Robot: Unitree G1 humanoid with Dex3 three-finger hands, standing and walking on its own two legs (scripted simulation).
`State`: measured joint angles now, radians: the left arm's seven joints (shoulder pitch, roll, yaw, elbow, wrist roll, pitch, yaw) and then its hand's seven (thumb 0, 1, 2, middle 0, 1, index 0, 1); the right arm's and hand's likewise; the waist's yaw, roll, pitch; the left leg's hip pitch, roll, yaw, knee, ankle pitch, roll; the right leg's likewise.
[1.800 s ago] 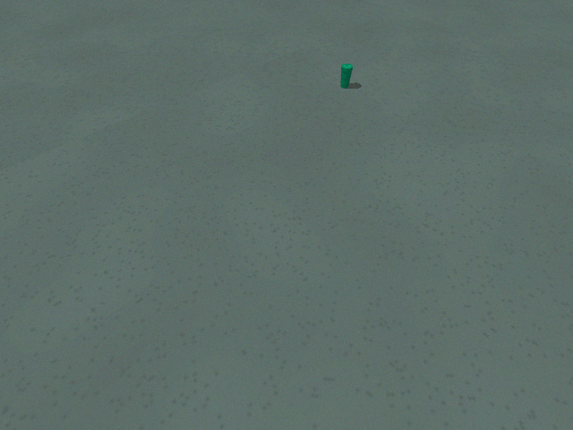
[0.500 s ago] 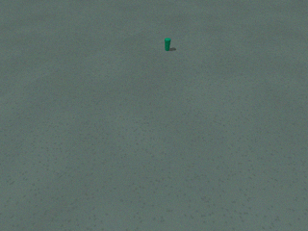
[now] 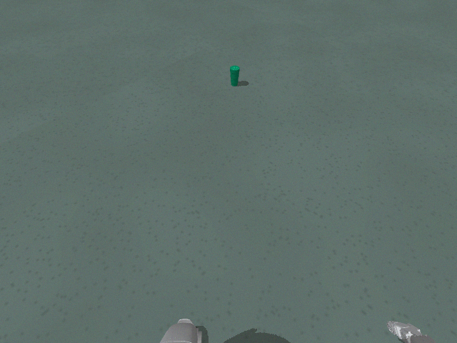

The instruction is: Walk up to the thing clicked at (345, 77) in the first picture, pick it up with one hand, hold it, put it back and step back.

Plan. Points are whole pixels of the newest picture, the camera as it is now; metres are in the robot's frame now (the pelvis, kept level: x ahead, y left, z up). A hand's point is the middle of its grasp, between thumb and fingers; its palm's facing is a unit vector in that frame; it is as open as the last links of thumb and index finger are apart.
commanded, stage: walk up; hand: left
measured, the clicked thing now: (234, 76) +2.07 +0.13 -0.70
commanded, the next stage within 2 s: none
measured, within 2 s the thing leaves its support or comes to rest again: neither
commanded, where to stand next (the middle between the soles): +1.70 -0.07 m, yaw -5 degrees
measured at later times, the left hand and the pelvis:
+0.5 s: hand (156, 188) +0.49 +0.25 -0.12, palm faces -0.13 -0.89 -0.43, open 7.4 cm; pelvis +0.34 -0.04 -0.02, yaw -4 degrees
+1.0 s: hand (171, 158) +0.65 +0.25 -0.17, palm faces -0.02 -0.93 -0.38, open 7.4 cm; pelvis +0.63 -0.04 -0.02, yaw -2 degrees
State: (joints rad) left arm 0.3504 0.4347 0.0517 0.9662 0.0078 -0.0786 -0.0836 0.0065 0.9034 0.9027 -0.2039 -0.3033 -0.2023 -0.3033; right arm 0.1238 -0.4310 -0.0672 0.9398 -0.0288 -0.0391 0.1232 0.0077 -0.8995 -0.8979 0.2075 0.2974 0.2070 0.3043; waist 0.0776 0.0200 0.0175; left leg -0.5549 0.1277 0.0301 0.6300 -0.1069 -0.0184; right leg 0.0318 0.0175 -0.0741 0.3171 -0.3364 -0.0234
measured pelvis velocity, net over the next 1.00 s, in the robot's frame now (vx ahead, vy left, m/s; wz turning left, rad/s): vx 0.63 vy -0.04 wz -0.04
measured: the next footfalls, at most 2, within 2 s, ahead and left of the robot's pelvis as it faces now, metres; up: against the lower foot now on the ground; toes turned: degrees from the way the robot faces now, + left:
left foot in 0.08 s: +0.24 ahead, +0.15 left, +0.00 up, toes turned +6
right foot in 0.48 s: +0.51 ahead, -0.17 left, +0.00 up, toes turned -10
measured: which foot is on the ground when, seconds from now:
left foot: up 0.00-0.06, down 0.08-0.50, up 0.52-0.94, down 0.96-1.00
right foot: down 0.00-0.10, up 0.12-0.46, down 0.48-0.98, up 1.00-1.00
